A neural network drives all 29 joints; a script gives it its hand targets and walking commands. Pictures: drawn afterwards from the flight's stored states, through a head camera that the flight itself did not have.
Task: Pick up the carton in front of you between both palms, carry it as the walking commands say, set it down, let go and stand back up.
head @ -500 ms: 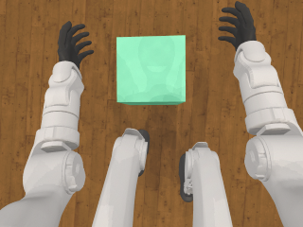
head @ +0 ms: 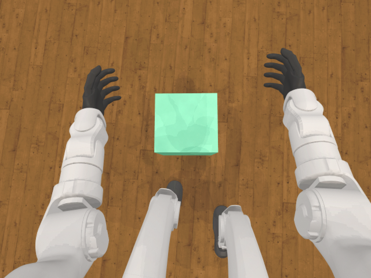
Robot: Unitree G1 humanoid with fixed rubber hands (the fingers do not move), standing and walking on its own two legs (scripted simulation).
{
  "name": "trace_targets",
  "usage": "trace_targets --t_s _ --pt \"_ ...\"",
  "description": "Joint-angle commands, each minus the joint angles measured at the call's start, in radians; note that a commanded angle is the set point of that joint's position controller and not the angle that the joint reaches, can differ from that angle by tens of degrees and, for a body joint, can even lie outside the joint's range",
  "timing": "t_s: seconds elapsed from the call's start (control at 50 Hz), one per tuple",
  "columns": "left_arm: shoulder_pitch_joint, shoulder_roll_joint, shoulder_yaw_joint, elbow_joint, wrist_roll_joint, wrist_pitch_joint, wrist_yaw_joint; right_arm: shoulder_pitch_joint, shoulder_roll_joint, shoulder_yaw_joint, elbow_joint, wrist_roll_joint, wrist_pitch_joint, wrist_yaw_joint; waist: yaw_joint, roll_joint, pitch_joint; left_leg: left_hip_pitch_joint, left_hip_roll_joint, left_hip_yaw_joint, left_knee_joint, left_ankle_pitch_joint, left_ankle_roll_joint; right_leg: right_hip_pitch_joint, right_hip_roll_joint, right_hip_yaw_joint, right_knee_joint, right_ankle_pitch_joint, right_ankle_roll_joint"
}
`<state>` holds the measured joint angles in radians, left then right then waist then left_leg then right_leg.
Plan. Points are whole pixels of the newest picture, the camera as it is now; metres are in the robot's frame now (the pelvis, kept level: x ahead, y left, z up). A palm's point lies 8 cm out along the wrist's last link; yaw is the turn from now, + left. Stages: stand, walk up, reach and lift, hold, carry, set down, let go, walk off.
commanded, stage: let go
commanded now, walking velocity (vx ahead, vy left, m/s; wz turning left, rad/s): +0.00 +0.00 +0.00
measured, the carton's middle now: (186, 128) +0.46 +0.08 -0.51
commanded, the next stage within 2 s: stand in 1.22 s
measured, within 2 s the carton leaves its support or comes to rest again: neither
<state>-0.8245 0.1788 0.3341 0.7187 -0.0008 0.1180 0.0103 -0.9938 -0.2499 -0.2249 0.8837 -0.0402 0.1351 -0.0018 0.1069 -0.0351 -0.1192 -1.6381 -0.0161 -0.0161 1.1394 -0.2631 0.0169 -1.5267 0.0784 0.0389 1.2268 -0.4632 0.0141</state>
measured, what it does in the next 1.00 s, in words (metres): rises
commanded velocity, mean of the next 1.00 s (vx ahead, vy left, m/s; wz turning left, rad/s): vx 0.00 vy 0.00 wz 0.00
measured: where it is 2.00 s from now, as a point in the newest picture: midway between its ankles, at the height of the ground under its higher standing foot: (196, 226)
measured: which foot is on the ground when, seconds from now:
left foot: down 0.00-1.00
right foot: down 0.00-1.00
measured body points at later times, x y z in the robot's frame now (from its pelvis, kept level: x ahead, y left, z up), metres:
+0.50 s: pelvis +0.07 +0.01 +0.11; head +0.21 +0.02 +0.54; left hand +0.29 +0.26 +0.02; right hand +0.36 -0.19 +0.01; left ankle +0.11 +0.11 -0.60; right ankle +0.03 -0.12 -0.60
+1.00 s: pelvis +0.09 -0.02 +0.14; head +0.11 -0.01 +0.59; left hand +0.25 +0.22 +0.06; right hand +0.27 -0.25 +0.07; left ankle +0.11 +0.10 -0.60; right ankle +0.03 -0.12 -0.60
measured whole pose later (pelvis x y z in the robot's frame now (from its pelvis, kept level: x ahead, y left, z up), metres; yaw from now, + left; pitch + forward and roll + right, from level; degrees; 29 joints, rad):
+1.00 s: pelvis +0.09 -0.02 +0.14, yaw +2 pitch -3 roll +1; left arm 0.22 0.21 0.04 0.42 0.02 0.12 -0.07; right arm 0.23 -0.21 -0.03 0.44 0.00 0.10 0.06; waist 0.00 -0.04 0.08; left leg -0.17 -0.03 -0.03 0.42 -0.20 -0.01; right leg -0.05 0.04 0.06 0.45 -0.34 -0.04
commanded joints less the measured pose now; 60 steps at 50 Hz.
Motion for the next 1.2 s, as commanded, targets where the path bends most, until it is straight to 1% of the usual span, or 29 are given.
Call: trace_targets --t_s 0.0,0.04,0.08,0.14,0.18,0.26,0.38,0.48,0.5,0.54,0.64,0.7,0.76,0.8,0.88,0.94,1.04,1.06,1.08,1.12,1.18 --pt "-0.027 0.107 0.000 -0.121 0.034 -0.028 -0.025 -0.051 -0.050 -0.027 -0.131 -0.038 -0.020 -0.025 0.014 -0.020 -0.925 0.951 -0.017 0.029 -0.072 0.390 -0.031 0.274 0.015 -0.038 -0.229 0.256 0.023" --pt "0.061 0.115 -0.021 -0.154 0.051 -0.029 -0.045 0.053 -0.018 -0.028 -0.187 -0.057 -0.020 -0.048 0.012 -0.007 -0.934 1.038 -0.015 0.024 -0.111 0.428 -0.020 0.334 0.015 -0.035 -0.272 0.294 0.029" --pt "0.148 0.127 -0.051 -0.194 0.061 -0.029 -0.063 0.152 0.004 -0.019 -0.256 -0.061 -0.023 -0.065 0.013 0.010 -0.912 1.132 -0.010 0.016 -0.156 0.452 -0.013 0.372 0.014 -0.034 -0.318 0.303 0.032" --pt "0.247 0.140 -0.095 -0.252 0.057 -0.036 -0.084 0.255 0.013 -0.003 -0.351 -0.052 -0.038 -0.074 0.009 0.031 -0.807 1.240 -0.002 -0.003 -0.224 0.439 -0.010 0.397 0.009 -0.033 -0.390 0.261 0.028" --pt "0.314 0.139 -0.124 -0.267 0.044 -0.045 -0.095 0.321 0.014 0.008 -0.386 -0.042 -0.052 -0.070 0.001 0.035 -0.721 1.287 0.004 -0.016 -0.269 0.410 -0.010 0.419 0.002 -0.033 -0.432 0.224 0.023" --pt "0.466 0.115 -0.176 -0.262 0.012 -0.070 -0.101 0.471 0.018 0.027 -0.386 -0.030 -0.084 -0.044 -0.014 0.038 -0.579 1.366 0.016 -0.043 -0.346 0.383 -0.016 0.472 -0.010 -0.035 -0.493 0.180 0.012" --pt "0.718 0.096 -0.229 -0.289 -0.012 -0.102 -0.086 0.732 0.015 0.051 -0.358 -0.026 -0.125 -0.013 -0.031 0.056 -0.444 1.534 0.028 -0.074 -0.433 0.478 -0.028 0.595 -0.017 -0.029 -0.579 0.200 -0.002" --pt "0.884 0.098 -0.259 -0.359 -0.014 -0.127 -0.068 0.903 -0.005 0.067 -0.387 -0.018 -0.158 0.004 -0.043 0.079 -0.329 1.652 0.024 -0.069 -0.515 0.541 -0.034 0.765 -0.021 -0.014 -0.683 0.256 -0.011" --pt "0.915 0.099 -0.264 -0.374 -0.015 -0.130 -0.065 0.933 -0.010 0.072 -0.397 -0.015 -0.163 0.007 -0.045 0.079 -0.305 1.668 0.022 -0.064 -0.533 0.544 -0.035 0.808 -0.023 -0.011 -0.706 0.270 -0.012" --pt "0.958 0.103 -0.272 -0.394 -0.018 -0.134 -0.063 0.985 -0.015 0.083 -0.416 -0.010 -0.170 0.012 -0.055 0.061 -0.244 1.677 0.014 -0.051 -0.572 0.520 -0.034 0.894 -0.028 -0.005 -0.749 0.296 -0.011" --pt "1.017 0.114 -0.284 -0.405 -0.023 -0.119 -0.072 1.092 -0.015 0.117 -0.457 0.007 -0.159 0.025 -0.085 -0.015 -0.077 1.661 -0.012 -0.011 -0.660 0.381 -0.030 1.078 -0.057 0.001 -0.835 0.347 -0.001" --pt "1.035 0.124 -0.282 -0.399 -0.021 -0.097 -0.076 1.140 -0.021 0.141 -0.488 0.020 -0.138 0.036 -0.095 -0.035 0.004 1.682 -0.024 0.000 -0.688 0.334 -0.025 1.131 -0.072 0.006 -0.875 0.356 0.003" --pt "1.032 0.133 -0.274 -0.389 -0.013 -0.071 -0.077 1.157 -0.026 0.159 -0.513 0.034 -0.111 0.047 -0.099 -0.034 0.077 1.696 -0.032 0.008 -0.702 0.283 -0.024 1.152 -0.085 0.009 -0.903 0.336 0.002" --pt "1.033 0.137 -0.268 -0.387 -0.005 -0.053 -0.076 1.165 -0.031 0.169 -0.527 0.042 -0.094 0.054 -0.098 -0.021 0.113 1.709 -0.036 0.012 -0.704 0.262 -0.025 1.162 -0.090 0.011 -0.918 0.322 -0.001" --pt "1.035 0.143 -0.257 -0.386 0.015 -0.021 -0.073 1.170 -0.039 0.178 -0.543 0.049 -0.064 0.064 -0.089 0.006 0.158 1.727 -0.039 0.017 -0.700 0.248 -0.027 1.178 -0.094 0.017 -0.930 0.316 -0.006" --pt "1.027 0.142 -0.253 -0.388 0.024 -0.004 -0.073 1.165 -0.041 0.177 -0.546 0.047 -0.048 0.066 -0.087 0.013 0.173 1.736 -0.041 0.018 -0.693 0.248 -0.027 1.180 -0.094 0.020 -0.926 0.325 -0.007" --pt "1.022 0.134 -0.254 -0.399 0.024 0.006 -0.075 1.181 -0.044 0.169 -0.547 0.034 -0.035 0.061 -0.100 0.002 0.155 1.755 -0.041 0.013 -0.686 0.292 -0.025 1.202 -0.087 0.018 -0.901 0.407 0.000" --pt "0.988 0.172 -0.254 -0.430 0.043 0.057 -0.050 1.216 -0.036 0.167 -0.487 0.057 -0.059 0.041 -0.107 0.021 0.094 1.717 -0.067 0.015 -0.658 0.269 -0.024 1.251 -0.089 0.024 -0.869 0.504 0.003" --pt "1.016 0.165 -0.263 -0.419 0.030 0.068 -0.039 1.212 -0.035 0.176 -0.496 0.061 -0.064 0.030 -0.108 -0.005 0.097 1.701 -0.061 0.014 -0.652 0.275 -0.021 1.261 -0.091 0.024 -0.839 0.552 0.010" --pt "1.020 0.157 -0.266 -0.418 0.025 0.078 -0.027 1.198 -0.042 0.180 -0.505 0.059 -0.065 0.022 -0.108 -0.017 0.094 1.675 -0.060 0.011 -0.655 0.281 -0.021 1.273 -0.087 0.021 -0.827 0.558 0.013" --pt "1.019 0.146 -0.274 -0.420 0.016 0.086 -0.018 1.179 -0.051 0.182 -0.512 0.056 -0.063 0.019 -0.106 -0.020 0.110 1.655 -0.054 0.008 -0.662 0.290 -0.023 1.269 -0.082 0.014 -0.828 0.535 0.006"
